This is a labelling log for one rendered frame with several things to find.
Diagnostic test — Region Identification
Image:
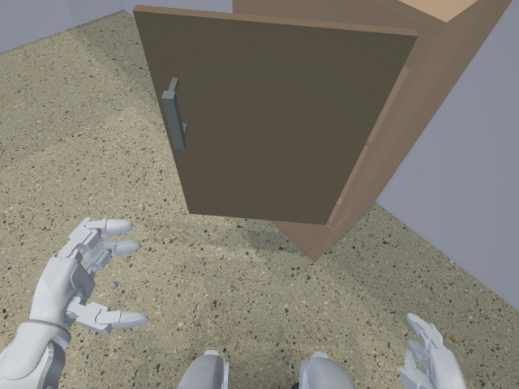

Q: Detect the handle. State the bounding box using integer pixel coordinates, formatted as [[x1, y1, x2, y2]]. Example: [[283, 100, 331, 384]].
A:
[[161, 77, 188, 150]]

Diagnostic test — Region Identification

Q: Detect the robot thigh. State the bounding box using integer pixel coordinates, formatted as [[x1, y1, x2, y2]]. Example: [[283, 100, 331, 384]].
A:
[[177, 355, 230, 389], [299, 357, 356, 389]]

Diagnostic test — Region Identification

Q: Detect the left robot forearm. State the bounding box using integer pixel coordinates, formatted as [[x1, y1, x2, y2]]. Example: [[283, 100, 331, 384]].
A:
[[0, 320, 71, 389]]

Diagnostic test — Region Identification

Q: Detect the robot left thigh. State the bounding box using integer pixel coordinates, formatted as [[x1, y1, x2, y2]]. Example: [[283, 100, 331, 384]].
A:
[[177, 355, 230, 389]]

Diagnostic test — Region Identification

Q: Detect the left robot hand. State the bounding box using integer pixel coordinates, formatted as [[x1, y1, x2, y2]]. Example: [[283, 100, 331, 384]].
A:
[[29, 217, 149, 336]]

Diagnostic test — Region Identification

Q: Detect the robot right thigh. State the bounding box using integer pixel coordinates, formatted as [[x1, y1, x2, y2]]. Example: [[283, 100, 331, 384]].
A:
[[299, 357, 356, 389]]

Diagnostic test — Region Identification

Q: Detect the cupboard door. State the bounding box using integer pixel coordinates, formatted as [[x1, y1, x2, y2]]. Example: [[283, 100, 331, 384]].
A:
[[133, 5, 418, 225]]

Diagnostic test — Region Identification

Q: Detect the right robot hand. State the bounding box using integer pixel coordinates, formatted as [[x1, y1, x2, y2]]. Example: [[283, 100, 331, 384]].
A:
[[399, 313, 467, 389]]

